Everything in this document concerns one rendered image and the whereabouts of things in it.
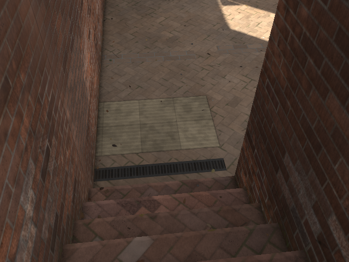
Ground stairs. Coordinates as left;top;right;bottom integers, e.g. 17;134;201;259
61;176;308;262

